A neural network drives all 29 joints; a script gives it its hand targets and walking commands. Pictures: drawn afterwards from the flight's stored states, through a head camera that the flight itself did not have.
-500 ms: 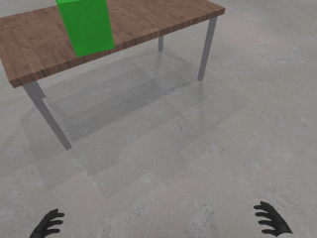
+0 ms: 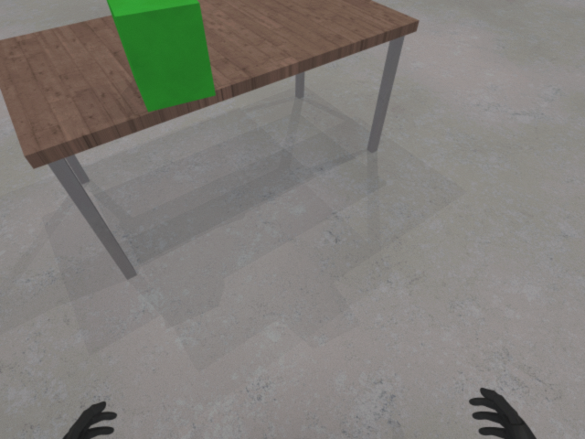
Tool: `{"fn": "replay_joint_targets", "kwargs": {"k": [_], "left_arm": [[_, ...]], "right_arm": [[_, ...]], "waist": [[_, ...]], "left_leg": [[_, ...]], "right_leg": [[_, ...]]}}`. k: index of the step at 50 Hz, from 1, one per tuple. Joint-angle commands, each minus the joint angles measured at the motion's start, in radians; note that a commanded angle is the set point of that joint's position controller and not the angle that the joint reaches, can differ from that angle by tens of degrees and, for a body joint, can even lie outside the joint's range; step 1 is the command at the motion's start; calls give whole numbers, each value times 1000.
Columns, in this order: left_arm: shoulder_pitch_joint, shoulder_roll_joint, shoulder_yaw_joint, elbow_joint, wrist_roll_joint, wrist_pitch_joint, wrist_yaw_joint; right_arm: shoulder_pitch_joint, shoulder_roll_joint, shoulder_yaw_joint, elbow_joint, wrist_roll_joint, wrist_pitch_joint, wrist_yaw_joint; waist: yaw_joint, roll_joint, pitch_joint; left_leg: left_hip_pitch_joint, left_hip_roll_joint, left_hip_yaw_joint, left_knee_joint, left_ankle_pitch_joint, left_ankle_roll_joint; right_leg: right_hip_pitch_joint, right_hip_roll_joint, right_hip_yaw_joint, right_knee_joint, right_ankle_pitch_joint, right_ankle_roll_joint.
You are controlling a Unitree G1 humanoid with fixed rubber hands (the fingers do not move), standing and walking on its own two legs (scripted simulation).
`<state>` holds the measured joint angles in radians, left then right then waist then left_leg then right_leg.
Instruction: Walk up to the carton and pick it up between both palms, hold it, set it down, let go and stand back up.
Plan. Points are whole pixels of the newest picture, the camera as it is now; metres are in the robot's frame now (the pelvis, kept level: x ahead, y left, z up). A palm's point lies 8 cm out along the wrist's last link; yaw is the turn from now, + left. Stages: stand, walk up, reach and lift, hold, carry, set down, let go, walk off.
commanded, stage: stand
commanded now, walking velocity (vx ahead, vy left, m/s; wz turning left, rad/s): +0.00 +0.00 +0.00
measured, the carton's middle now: (162, 45) +1.08 +0.35 +0.03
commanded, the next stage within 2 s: walk up in 1.42 s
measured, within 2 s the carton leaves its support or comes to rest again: neither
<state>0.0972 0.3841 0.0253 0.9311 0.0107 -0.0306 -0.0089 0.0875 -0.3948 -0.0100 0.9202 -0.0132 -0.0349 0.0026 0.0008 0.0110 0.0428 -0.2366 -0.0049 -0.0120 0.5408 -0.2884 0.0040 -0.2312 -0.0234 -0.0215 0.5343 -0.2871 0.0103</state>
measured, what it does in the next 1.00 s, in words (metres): stands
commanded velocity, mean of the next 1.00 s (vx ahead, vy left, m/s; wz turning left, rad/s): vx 0.00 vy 0.00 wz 0.00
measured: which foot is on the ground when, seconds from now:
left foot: down 0.00-1.00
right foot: down 0.00-1.00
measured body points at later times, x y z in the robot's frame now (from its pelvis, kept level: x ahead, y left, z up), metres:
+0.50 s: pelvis +0.00 +0.00 +0.01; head +0.01 -0.01 +0.46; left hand +0.11 +0.31 -0.10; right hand +0.12 -0.32 -0.10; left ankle +0.00 +0.12 -0.73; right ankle +0.00 -0.13 -0.73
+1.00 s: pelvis +0.00 +0.00 +0.01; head +0.01 +0.00 +0.46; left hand +0.10 +0.32 -0.10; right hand +0.12 -0.32 -0.10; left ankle +0.00 +0.12 -0.73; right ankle +0.00 -0.13 -0.73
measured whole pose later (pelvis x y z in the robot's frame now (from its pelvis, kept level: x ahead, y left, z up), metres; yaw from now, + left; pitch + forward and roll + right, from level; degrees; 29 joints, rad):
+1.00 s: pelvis +0.00 +0.00 +0.01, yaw +1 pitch -1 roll +0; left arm 0.08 0.39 0.02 1.06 0.01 -0.01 -0.01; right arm 0.08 -0.41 0.00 1.05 -0.01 -0.02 0.00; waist 0.00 0.01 0.05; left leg -0.14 -0.01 -0.02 0.36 -0.20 0.00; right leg -0.14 -0.02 -0.03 0.36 -0.20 0.01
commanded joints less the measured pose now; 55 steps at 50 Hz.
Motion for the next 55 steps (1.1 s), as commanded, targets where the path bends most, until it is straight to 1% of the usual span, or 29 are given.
{"fn": "replay_joint_targets", "kwargs": {"k": [1,3,4,10,15,17,19,20,23,24,25,27,28,30,31,33,34,35,36,40,42,44,45,46,49,50,51,52,55], "left_arm": [[-36,168,32,-26,-5,-10,5],[-43,170,28,-10,-1,-8,4],[-47,168,27,-2,-1,-7,5],[-50,176,25,29,-2,-5,5],[-47,182,24,51,0,-4,5],[-59,175,21,52,-1,-3,3],[-53,171,20,55,-2,-1,4],[-42,178,21,64,1,0,4],[-50,177,20,67,-1,0,6],[-44,175,16,73,-1,-1,4],[-58,190,22,74,1,0,7],[-53,187,23,73,-1,0,6],[-55,185,22,74,-1,1,8],[-52,177,20,79,0,2,6],[-55,182,21,78,0,2,4],[-38,184,23,86,-1,3,5],[-43,184,19,86,-1,3,4],[-46,192,24,86,-1,3,5],[-44,183,21,88,0,3,6],[-39,187,20,88,-3,4,5],[-56,190,22,88,0,4,4],[-44,187,22,89,1,4,5],[-43,190,22,93,-2,5,8],[-45,183,21,92,-3,7,7],[-47,197,25,90,-1,8,7],[-41,194,26,89,-2,7,8],[-44,193,25,90,-3,8,8],[-49,192,26,90,-4,6,8],[-50,196,27,92,-2,8,8]], "right_arm": [[-39,-164,-28,-26,1,-12,-4],[-51,-166,-27,-15,2,-11,-4],[-47,-168,-27,-4,4,-9,-5],[-46,-168,-24,29,1,-6,-8],[-55,-172,-23,45,0,-4,-8],[-49,-170,-20,52,1,-4,-7],[-67,-177,-21,53,2,-1,-9],[-53,-174,-21,59,1,-1,-8],[-46,-181,-21,70,1,1,-10],[-49,-176,-20,68,1,-1,-8],[-50,-171,-19,66,2,0,-8],[-59,-178,-20,68,2,1,-7],[-56,-168,-21,68,2,0,-6],[-45,-173,-19,74,0,1,-7],[-52,-174,-17,74,0,1,-8],[-48,-183,-21,79,3,1,-8],[-47,-186,-20,77,2,3,-10],[-46,-180,-18,80,0,3,-11],[-39,-182,-20,82,1,3,-12],[-41,-176,-19,85,4,3,-7],[-49,-185,-20,82,1,5,-7],[-41,-186,-20,88,4,5,-10],[-36,-179,-17,89,1,6,-11],[-35,-189,-20,89,4,5,-12],[-35,-181,-16,90,2,4,-8],[-48,-189,-20,90,3,4,-9],[-47,-187,-19,90,2,4,-10],[-49,-193,-18,92,1,5,-11],[-40,-178,-16,92,7,4,-11]], "waist": [[3,-11,-79],[2,8,-71],[0,-10,-76],[5,-7,-80],[2,-5,-72],[1,-16,-72],[10,7,-60],[2,-8,-67],[4,-18,-66],[4,-17,-60],[-3,-14,-52],[4,5,-68],[1,-10,-69],[-1,-4,-52],[5,-19,-61],[3,3,-65],[3,-8,-54],[4,0,-50],[4,-17,-46],[1,-6,-72],[-1,-20,-59],[6,-8,-63],[-1,-18,-61],[2,-5,-51],[1,-3,-66],[9,-12,-68],[2,6,-66],[6,-19,-77],[0,-10,-72]], "left_leg": [[40,101,-88,-116,210,38],[46,104,-89,-135,212,33],[58,102,-90,-142,207,31],[80,110,-93,-173,247,29],[95,107,-87,-191,237,23],[84,108,-96,-201,216,24],[79,110,-95,-205,207,23],[87,111,-102,-209,202,25],[93,111,-97,-205,227,23],[92,113,-98,-208,209,23],[95,110,-95,-212,213,22],[92,112,-95,-218,204,22],[98,112,-98,-221,202,23],[88,114,-100,-221,200,26],[87,115,-102,-225,205,25],[94,114,-103,-221,199,25],[95,112,-98,-223,204,24],[84,113,-98,-229,210,24],[87,116,-102,-224,204,25],[111,116,-98,-220,216,24],[99,113,-95,-224,223,21],[101,115,-97,-225,225,22],[104,116,-99,-226,229,23],[95,117,-101,-224,225,23],[99,118,-99,-229,238,20],[103,117,-93,-225,246,20],[106,119,-98,-223,255,23],[108,120,-98,-222,256,22],[111,120,-96,-225,263,21]], "right_leg": [[47,-87,89,-119,172,-49],[52,-88,88,-139,167,-48],[53,-89,87,-148,167,-49],[89,-96,85,-175,187,-43],[85,-96,85,-199,170,-41],[93,-95,81,-201,161,-41],[89,-98,84,-212,151,-39],[93,-96,81,-213,158,-39],[97,-99,81,-215,168,-37],[92,-101,88,-219,163,-38],[83,-99,86,-218,160,-38],[95,-101,87,-219,150,-38],[93,-100,84,-222,142,-39],[93,-100,86,-228,147,-38],[99,-98,78,-223,152,-37],[104,-100,85,-231,148,-37],[95,-100,83,-228,161,-37],[103,-102,84,-229,158,-36],[95,-102,85,-233,151,-38],[99,-106,86,-231,171,-39],[98,-103,83,-232,169,-38],[102,-103,83,-230,176,-35],[101,-103,79,-229,168,-36],[95,-103,80,-233,170,-37],[115,-106,85,-230,175,-36],[111,-103,84,-230,184,-38],[114,-107,88,-234,186,-38],[120,-105,82,-231,201,-36],[119,-107,85,-231,206,-38]]}}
